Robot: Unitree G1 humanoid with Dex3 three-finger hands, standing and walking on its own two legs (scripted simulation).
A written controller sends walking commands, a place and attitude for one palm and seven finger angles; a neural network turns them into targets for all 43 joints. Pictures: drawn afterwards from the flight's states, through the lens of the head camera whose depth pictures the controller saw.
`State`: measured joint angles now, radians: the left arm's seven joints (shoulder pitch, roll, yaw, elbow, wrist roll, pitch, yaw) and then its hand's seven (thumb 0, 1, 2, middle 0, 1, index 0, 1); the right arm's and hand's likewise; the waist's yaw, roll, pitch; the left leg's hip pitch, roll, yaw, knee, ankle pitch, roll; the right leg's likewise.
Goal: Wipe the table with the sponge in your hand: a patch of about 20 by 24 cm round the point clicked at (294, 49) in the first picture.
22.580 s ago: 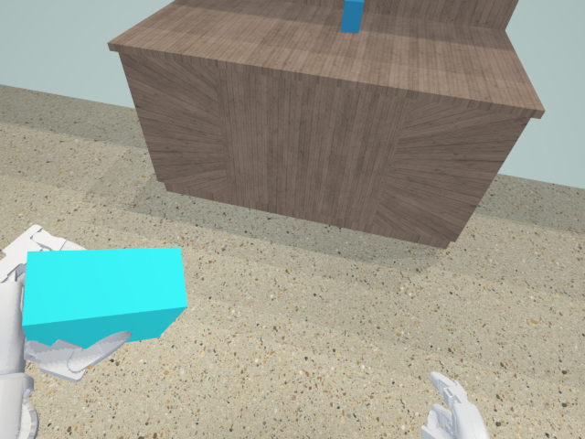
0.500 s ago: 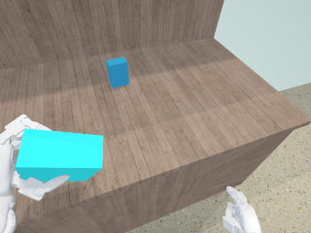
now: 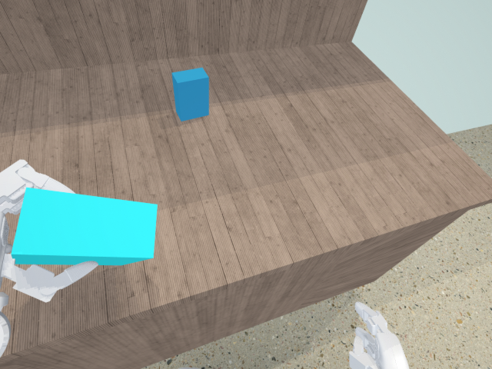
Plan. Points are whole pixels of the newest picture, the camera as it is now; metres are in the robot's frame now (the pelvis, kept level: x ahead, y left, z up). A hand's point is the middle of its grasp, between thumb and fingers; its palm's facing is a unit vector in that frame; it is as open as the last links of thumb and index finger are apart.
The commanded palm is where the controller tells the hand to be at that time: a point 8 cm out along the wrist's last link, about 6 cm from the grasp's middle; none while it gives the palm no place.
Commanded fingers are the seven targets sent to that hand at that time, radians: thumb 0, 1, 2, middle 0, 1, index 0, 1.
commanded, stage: come to a stop and stand still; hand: left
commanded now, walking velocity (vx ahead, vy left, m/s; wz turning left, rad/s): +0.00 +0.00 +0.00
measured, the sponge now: (103, 236) +0.25 +0.22 +0.11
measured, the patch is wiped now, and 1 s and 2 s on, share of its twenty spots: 0.00 0.00 0.00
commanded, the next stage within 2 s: look again from close up in 0.26 s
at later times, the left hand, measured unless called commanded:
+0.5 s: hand (41, 234) +0.22 +0.26 +0.16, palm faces +0.37 -0.86 -0.36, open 10.5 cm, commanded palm +0.16 +0.29 +0.18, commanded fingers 0.00 0.10 1.30 -1.20 -1.60 -1.20 -1.60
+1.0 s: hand (50, 239) +0.22 +0.25 +0.15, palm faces +0.28 -0.74 -0.61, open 10.5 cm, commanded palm +0.16 +0.29 +0.18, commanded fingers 0.00 0.10 1.30 -1.20 -1.60 -1.20 -1.60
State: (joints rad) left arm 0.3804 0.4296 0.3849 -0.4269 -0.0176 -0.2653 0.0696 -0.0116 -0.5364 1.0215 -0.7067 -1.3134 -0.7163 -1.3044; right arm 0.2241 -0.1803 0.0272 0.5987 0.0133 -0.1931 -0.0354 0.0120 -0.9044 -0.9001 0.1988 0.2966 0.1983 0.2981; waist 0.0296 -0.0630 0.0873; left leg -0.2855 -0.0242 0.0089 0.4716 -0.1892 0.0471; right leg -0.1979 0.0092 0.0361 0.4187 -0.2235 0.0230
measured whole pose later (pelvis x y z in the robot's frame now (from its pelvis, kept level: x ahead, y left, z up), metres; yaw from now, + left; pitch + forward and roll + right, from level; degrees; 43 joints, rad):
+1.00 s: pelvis -0.02 -0.01 -0.01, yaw +0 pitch -2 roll +0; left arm 0.27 0.49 0.33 -0.39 0.07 0.10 -0.03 -0.01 -0.53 1.02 -0.70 -1.32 -0.71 -1.32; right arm 0.13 -0.25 0.06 0.56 0.01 -0.08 -0.01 0.01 -0.90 -0.90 0.20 0.30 0.20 0.30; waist 0.04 0.05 0.01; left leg -0.34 -0.04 0.02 0.58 -0.22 0.04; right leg -0.29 -0.01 0.02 0.62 -0.31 0.01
